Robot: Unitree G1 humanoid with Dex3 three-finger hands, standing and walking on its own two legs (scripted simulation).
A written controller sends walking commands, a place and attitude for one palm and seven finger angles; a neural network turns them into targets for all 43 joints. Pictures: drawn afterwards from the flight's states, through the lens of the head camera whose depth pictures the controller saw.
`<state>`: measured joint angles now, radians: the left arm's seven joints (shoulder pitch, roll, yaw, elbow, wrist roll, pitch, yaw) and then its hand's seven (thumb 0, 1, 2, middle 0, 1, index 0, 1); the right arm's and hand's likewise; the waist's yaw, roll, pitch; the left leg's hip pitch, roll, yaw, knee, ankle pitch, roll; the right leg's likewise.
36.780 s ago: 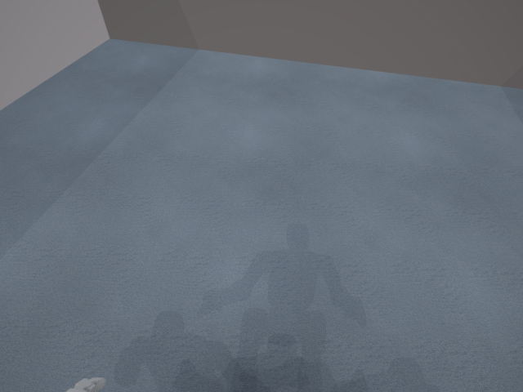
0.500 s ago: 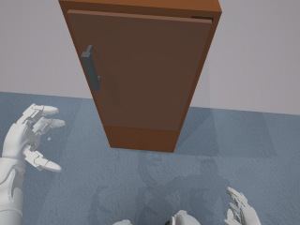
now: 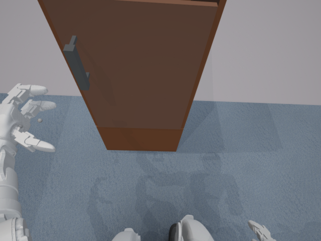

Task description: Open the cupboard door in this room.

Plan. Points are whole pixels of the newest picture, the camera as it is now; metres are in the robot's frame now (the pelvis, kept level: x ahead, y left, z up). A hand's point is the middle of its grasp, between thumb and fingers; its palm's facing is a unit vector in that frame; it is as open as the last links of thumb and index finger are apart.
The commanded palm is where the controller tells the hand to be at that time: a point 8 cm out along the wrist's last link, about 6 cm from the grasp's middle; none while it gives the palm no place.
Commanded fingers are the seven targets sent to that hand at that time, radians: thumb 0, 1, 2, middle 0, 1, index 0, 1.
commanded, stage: move the hooked fingers beside the handle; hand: left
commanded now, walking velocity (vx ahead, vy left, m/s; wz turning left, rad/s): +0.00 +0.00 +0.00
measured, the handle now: (79, 64) +0.57 +0.24 +0.05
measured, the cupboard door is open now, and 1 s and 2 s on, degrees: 0 0 0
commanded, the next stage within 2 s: none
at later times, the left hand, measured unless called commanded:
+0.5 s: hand (44, 96) +0.44 +0.29 +0.07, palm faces +0.00 -1.00 -0.01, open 14.0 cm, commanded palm +0.42 +0.34 +0.06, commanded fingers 0.00 -0.50 0.30 -0.30 -1.20 -0.30 -1.20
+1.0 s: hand (50, 74) +0.52 +0.30 +0.06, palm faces +0.00 -1.00 -0.02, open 14.0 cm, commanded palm +0.50 +0.34 +0.05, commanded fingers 0.00 -0.50 0.30 -0.30 -1.20 -0.30 -1.20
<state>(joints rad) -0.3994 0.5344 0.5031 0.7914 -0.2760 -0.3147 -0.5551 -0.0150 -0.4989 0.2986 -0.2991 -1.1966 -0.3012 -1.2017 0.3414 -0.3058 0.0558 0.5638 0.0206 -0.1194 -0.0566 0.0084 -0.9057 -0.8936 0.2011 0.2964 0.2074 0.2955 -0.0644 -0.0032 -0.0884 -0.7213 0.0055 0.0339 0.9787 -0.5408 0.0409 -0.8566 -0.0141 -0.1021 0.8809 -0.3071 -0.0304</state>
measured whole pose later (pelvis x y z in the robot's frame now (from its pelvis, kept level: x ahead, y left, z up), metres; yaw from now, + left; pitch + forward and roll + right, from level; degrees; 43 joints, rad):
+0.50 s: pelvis +0.00 +0.01 -0.01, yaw -1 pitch +19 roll -3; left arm -0.67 0.64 0.54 1.06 -0.20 -0.37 -0.56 -0.02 -0.50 0.30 -0.30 -1.20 -0.30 -1.20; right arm 0.36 -0.30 0.06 0.57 0.01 0.00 -0.04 0.00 -0.91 -0.89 0.20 0.30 0.21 0.30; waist -0.11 -0.01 -0.10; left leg -0.81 0.01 0.04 1.02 -0.55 0.05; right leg -0.93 -0.01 -0.10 0.89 -0.30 -0.02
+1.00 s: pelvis +0.00 +0.01 -0.02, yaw -2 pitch +26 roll -5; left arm -0.96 0.87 0.59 1.27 -0.09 -0.34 -0.55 -0.02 -0.50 0.30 -0.30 -1.20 -0.30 -1.20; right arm 0.40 -0.31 0.09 0.55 -0.01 0.08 -0.04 0.00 -0.91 -0.89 0.20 0.30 0.21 0.30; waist -0.22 0.00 -0.08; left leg -0.97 0.03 0.02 1.10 -0.58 0.06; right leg -1.08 0.01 -0.12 0.93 -0.30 -0.02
